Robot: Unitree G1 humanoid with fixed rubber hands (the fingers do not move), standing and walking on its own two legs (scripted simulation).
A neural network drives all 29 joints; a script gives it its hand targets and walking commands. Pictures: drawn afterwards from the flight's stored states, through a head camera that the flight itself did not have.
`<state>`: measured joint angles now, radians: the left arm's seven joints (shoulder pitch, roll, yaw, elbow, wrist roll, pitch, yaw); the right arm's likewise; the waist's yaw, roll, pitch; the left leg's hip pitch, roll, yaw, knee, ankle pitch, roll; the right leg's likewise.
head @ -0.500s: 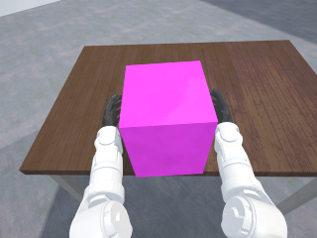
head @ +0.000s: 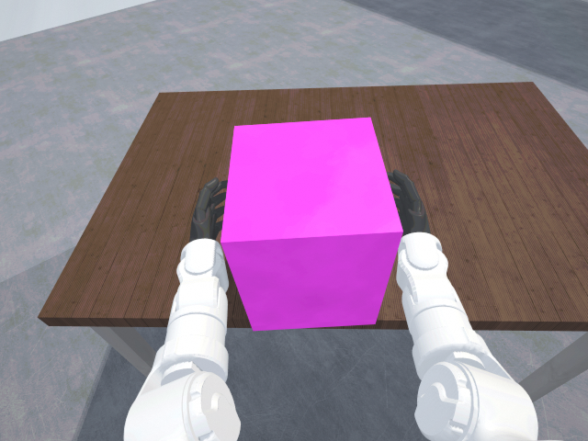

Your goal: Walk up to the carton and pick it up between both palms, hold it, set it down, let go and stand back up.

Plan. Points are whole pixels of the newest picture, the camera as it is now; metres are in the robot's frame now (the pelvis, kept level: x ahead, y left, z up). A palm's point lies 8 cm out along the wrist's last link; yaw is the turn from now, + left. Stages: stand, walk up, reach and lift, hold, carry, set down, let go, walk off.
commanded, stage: reach and lift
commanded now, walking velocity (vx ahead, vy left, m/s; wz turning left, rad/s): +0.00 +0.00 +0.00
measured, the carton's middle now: (308, 230) +0.43 -0.01 +0.04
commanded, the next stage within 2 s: none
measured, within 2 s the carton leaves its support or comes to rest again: leaves its support in 0.30 s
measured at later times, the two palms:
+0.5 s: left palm (200, 238) +0.39 +0.14 +0.09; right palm (413, 229) +0.38 -0.15 +0.09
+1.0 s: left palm (187, 218) +0.38 +0.14 +0.15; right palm (424, 208) +0.37 -0.15 +0.14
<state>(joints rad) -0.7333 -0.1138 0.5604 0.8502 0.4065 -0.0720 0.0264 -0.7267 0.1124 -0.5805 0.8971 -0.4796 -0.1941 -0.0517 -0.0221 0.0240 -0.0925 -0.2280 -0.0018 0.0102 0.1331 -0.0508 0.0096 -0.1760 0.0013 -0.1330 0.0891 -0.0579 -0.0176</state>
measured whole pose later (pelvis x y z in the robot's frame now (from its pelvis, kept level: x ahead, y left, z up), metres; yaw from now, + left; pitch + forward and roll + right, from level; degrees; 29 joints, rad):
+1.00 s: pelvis -0.02 +0.00 +0.00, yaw +0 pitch +2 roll -1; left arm -0.78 -0.02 0.36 0.80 0.23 0.22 0.09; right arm -0.82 0.00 -0.31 1.03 -0.14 0.00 -0.13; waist -0.05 -0.02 -0.14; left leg -0.19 0.01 0.00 0.22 -0.08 0.01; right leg -0.12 0.00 -0.14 0.15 -0.08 -0.02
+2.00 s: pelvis -0.04 +0.01 +0.00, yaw +0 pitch -4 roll -1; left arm -0.78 -0.01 0.28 0.28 0.27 0.74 0.06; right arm -0.80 -0.03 -0.14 0.59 0.14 0.41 -0.19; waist -0.10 -0.04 -0.05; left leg -0.13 0.00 0.02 0.31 -0.12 0.02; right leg -0.04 0.00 -0.12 0.18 -0.08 -0.01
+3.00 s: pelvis -0.04 +0.01 +0.00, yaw +0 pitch -5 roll -1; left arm -0.81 0.00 0.31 0.12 0.28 0.92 0.01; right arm -0.87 -0.08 -0.05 0.48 0.30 0.58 -0.29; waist -0.11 -0.05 -0.05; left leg -0.09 0.01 0.01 0.30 -0.12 0.02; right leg -0.01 0.00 -0.12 0.18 -0.09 -0.01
